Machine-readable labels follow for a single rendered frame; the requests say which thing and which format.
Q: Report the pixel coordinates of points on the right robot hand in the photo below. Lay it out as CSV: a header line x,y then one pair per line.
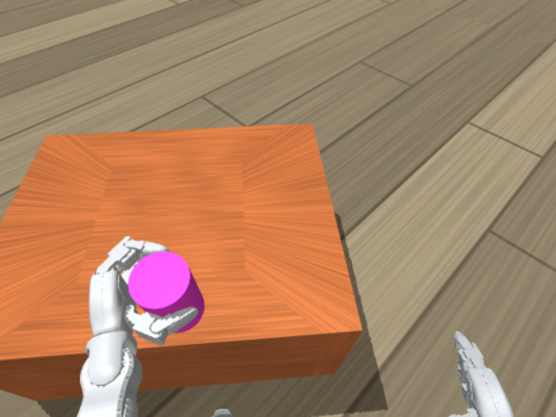
x,y
481,387

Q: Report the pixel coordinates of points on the left robot arm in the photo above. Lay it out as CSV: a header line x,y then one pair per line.
x,y
111,376

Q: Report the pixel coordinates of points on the can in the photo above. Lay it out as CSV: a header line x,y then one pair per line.
x,y
162,283

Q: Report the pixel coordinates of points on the left robot hand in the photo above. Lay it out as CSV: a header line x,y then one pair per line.
x,y
111,306

